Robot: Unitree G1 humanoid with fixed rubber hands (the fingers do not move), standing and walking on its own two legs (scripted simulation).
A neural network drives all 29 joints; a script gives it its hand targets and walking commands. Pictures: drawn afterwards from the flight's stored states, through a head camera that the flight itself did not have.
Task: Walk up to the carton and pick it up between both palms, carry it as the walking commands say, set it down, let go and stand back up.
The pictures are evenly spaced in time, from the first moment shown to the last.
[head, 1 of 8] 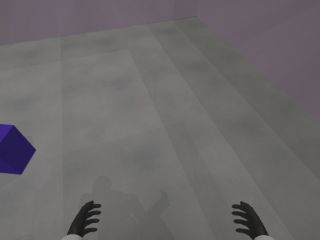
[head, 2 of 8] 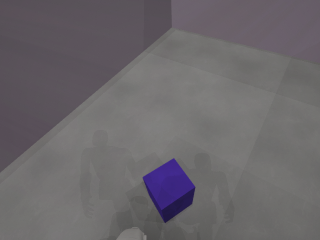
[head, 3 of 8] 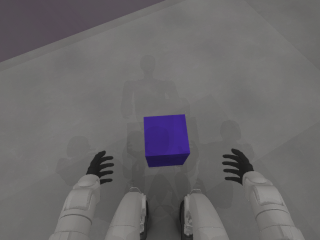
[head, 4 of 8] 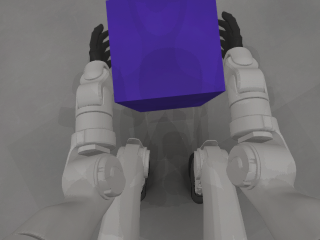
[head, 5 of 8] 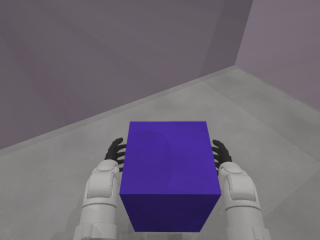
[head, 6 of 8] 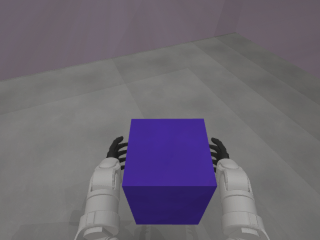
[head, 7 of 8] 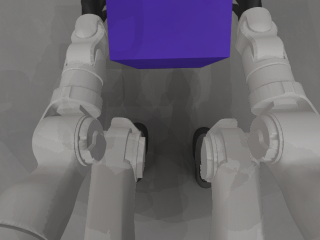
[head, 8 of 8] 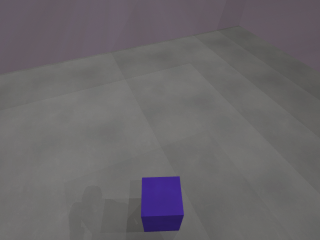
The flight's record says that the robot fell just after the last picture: no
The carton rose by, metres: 0.64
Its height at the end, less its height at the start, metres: +0.00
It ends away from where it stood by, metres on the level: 0.17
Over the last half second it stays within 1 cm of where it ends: yes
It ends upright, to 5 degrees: yes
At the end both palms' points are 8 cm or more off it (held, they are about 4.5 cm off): yes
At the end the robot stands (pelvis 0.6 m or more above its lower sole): yes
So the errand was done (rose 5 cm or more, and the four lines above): yes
